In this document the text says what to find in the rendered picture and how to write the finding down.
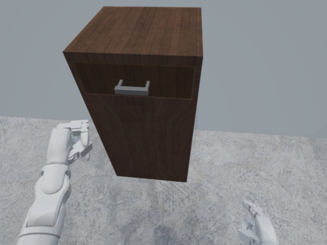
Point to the drawer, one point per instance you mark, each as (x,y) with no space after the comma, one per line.
(165,80)

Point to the left robot hand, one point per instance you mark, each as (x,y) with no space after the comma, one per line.
(61,142)

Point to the cabinet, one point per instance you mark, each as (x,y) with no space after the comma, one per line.
(144,136)

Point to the right robot hand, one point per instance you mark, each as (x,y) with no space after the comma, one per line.
(258,232)

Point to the left robot forearm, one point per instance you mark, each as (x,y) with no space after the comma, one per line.
(45,218)

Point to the handle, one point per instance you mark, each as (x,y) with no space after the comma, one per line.
(119,89)

